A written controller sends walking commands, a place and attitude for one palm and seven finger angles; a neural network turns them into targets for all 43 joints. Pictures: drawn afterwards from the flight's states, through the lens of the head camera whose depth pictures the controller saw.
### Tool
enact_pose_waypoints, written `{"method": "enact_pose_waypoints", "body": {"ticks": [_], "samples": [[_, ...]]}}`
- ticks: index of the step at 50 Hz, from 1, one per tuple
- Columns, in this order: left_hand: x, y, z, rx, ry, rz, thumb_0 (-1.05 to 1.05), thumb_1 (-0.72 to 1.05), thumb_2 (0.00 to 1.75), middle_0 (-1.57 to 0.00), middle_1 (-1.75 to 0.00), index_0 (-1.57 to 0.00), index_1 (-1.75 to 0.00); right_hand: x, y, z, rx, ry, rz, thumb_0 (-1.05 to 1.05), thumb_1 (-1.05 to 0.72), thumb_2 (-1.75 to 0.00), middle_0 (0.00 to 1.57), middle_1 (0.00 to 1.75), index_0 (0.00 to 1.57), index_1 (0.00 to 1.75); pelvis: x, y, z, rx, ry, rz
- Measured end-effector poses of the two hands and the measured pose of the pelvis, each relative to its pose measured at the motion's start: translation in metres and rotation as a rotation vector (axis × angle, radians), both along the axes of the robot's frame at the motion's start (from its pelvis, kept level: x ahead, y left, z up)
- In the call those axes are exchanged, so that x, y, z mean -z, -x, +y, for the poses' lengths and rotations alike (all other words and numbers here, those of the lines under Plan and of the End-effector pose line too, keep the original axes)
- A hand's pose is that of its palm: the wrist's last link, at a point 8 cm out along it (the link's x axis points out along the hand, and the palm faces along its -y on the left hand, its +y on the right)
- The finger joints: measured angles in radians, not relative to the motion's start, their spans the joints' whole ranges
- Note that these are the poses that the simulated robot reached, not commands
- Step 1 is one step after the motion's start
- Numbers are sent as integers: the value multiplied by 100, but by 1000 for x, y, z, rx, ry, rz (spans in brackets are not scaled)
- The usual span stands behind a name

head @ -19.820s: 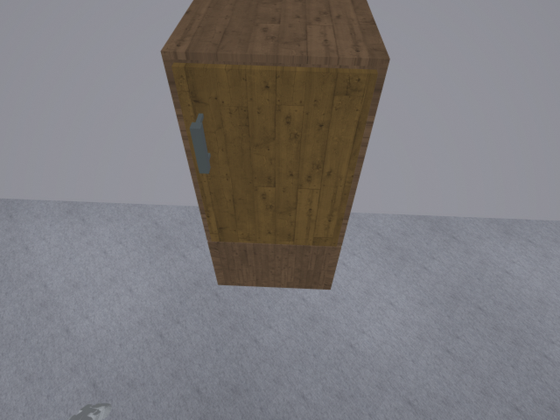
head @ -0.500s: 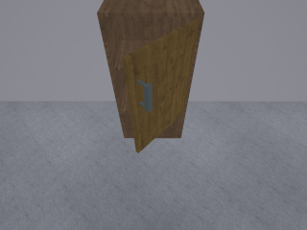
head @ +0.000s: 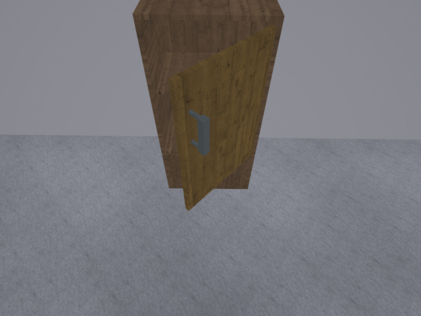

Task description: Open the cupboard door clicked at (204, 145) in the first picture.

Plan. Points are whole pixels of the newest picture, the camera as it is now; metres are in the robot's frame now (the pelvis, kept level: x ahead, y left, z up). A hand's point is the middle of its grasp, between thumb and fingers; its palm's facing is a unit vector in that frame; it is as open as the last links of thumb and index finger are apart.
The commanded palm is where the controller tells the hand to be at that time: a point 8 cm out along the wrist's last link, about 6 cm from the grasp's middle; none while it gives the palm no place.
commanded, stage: look to check the result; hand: left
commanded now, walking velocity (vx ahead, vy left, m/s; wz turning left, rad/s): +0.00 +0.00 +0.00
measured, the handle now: (198, 132) +0.57 +0.07 -0.02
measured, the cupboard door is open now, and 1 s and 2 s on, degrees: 47 47 47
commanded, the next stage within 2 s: walk to a spot facing it in 0.40 s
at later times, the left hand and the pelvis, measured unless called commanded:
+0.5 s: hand out of the picture +0.00 +0.15 -0.18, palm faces +0.06 -0.98 -0.17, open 7.4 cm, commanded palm none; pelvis +0.01 -0.01 +0.00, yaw +0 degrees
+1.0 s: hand out of the picture +0.09 +0.17 -0.17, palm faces -0.13 -0.95 -0.28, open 7.4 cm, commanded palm none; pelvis +0.00 -0.03 -0.01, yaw -13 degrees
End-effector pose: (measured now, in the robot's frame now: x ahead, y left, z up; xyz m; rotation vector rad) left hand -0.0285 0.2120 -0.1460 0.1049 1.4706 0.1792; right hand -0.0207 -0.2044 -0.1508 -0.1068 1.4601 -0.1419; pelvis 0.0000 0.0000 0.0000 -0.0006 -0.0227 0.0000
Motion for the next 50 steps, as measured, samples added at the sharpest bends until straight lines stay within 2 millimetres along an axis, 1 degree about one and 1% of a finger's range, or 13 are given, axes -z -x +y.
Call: {"method": "enact_pose_waypoints", "body": {"ticks": [7,17,25,31,37,40,43,46,50], "samples": [[-1,-3,-1,-1,-4,5,0,91,90,-20,-30,-20,-30,0,-10,-6,-11,8,-6,1,-91,-90,20,30,20,30,-1,-5,-2,0,-3,-2],[-1,-15,-9,4,3,-17,0,91,90,-20,-30,-20,-30,-1,-20,-15,-19,17,-15,1,-92,-90,20,30,20,30,-1,-11,-7,-1,-5,-3],[0,-23,-14,6,6,-29,0,91,90,-20,-30,-20,-30,-1,-23,-19,-18,17,-13,1,-92,-90,20,30,20,30,-1,-14,-11,-2,-6,-3],[0,-25,-16,8,5,-22,0,91,90,-20,-30,-20,-30,0,-23,-22,-3,22,-6,1,-92,-90,20,30,20,30,0,-16,-14,14,-4,-1],[4,-30,-9,38,1,14,0,91,90,-20,-30,-20,-30,2,-23,-31,61,49,-24,1,-91,-90,20,30,20,30,5,-14,-15,66,1,9],[6,-41,-2,64,-8,13,0,91,90,-20,-30,-20,-30,2,-24,-36,93,69,-45,0,-91,-90,20,30,20,30,8,-14,-14,95,-3,16],[7,-58,6,101,-26,-9,0,91,90,-20,-30,-20,-30,3,-24,-42,118,85,-73,0,-91,-90,20,30,20,30,10,-11,-15,132,-14,27],[2,-83,9,154,-55,-45,0,91,90,-20,-30,-20,-30,6,-22,-51,140,86,-104,0,-91,-90,20,30,20,30,12,-6,-19,177,-28,32],[-9,-121,1,225,-95,-138,1,91,90,-20,-30,-20,-30,16,-15,-68,164,68,-122,0,-90,-90,20,30,20,30,15,-3,-32,220,-32,32]]}}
